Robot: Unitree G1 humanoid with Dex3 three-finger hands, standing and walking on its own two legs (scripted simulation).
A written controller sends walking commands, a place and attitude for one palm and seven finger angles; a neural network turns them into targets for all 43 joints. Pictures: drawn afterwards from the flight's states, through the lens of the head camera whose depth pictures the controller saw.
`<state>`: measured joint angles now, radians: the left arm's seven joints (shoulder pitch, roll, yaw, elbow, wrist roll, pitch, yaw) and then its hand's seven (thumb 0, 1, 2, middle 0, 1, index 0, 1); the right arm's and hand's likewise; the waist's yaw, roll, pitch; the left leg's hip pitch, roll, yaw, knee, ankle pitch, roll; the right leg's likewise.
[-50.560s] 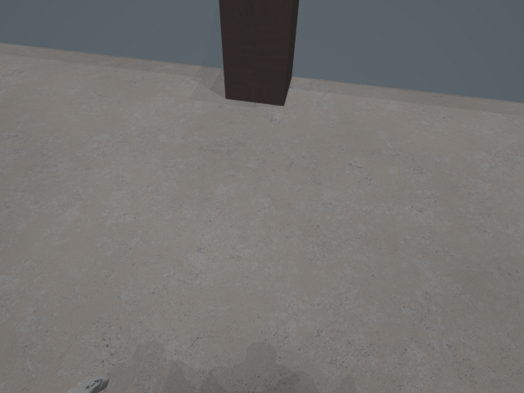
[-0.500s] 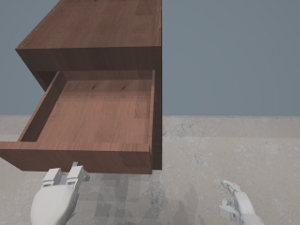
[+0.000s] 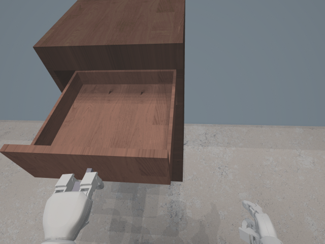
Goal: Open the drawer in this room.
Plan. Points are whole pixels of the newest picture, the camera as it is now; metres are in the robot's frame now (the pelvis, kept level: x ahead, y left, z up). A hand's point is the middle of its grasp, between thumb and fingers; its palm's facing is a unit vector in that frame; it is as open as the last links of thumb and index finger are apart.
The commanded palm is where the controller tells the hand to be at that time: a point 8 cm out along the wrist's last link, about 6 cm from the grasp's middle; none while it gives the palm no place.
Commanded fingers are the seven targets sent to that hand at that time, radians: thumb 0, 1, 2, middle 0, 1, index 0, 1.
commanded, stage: open the thumb to release the handle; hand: left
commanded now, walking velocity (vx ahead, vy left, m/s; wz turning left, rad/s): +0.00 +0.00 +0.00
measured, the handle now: (85, 184) +0.24 +0.21 +0.04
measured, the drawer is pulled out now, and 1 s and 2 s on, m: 0.30 0.30 0.30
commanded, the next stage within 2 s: lift the hand off the handle in 0.32 s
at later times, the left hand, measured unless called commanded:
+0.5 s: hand (82, 213) +0.18 +0.21 +0.02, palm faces +0.02 -0.11 -0.99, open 13.2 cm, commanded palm +0.15 +0.22 +0.07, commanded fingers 0.00 -0.50 0.30 -0.30 -1.20 -0.30 -1.20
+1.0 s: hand (76, 197) +0.20 +0.21 +0.06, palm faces +0.08 -0.12 -0.99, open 13.3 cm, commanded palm +0.17 +0.21 +0.12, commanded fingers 0.00 -0.50 0.30 -0.30 -1.20 -0.30 -1.20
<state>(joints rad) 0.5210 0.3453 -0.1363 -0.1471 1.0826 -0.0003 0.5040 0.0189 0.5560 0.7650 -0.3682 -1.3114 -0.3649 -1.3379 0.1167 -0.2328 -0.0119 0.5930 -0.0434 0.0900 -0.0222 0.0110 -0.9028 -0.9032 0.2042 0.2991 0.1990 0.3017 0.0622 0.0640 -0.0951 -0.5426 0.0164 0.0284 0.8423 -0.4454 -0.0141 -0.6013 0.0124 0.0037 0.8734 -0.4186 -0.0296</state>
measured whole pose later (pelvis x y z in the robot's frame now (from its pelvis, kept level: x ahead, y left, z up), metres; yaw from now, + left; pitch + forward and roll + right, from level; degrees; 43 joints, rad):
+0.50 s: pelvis -0.01 +0.00 +0.01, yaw +0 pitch +6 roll +1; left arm 0.44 0.32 -0.15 -0.09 1.08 0.02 0.42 0.00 -0.45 0.32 -0.37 -1.26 -0.38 -1.26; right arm 0.09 -0.23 -0.01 0.60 -0.04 0.06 -0.04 0.01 -0.90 -0.90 0.20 0.30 0.20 0.30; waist 0.07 0.05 -0.07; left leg -0.47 0.01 0.02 0.75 -0.39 -0.02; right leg -0.52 0.01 0.00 0.78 -0.37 -0.03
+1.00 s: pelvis -0.01 +0.01 +0.02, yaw +1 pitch +3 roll +1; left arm 0.35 0.32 -0.18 -0.14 1.03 0.13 0.34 0.00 -0.49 0.30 -0.34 -1.21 -0.40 -1.25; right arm 0.08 -0.22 0.01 0.62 -0.03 0.09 -0.04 0.01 -0.90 -0.90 0.20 0.30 0.20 0.30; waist 0.09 0.08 -0.06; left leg -0.39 0.00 0.02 0.70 -0.37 0.00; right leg -0.44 0.00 -0.01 0.73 -0.35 -0.02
